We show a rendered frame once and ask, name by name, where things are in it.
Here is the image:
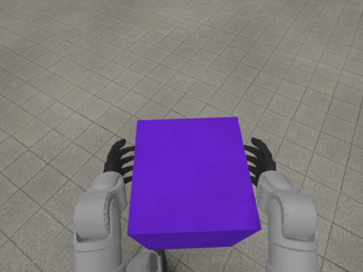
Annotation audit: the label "robot left foot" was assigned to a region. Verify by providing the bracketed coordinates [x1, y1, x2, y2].
[154, 249, 167, 272]

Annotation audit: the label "carton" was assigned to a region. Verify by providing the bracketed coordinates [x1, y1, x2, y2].
[127, 117, 261, 250]

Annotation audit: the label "robot left forearm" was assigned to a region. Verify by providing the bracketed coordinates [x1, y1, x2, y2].
[73, 171, 128, 272]

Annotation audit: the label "left robot hand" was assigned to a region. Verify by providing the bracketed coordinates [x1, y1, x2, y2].
[103, 139, 135, 184]

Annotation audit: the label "right robot hand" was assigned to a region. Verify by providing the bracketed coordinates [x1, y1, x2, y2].
[244, 137, 276, 188]

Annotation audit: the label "robot right forearm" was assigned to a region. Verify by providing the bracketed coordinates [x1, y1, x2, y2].
[256, 171, 319, 272]

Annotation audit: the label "left robot shin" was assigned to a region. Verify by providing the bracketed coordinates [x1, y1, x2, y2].
[141, 248, 157, 254]

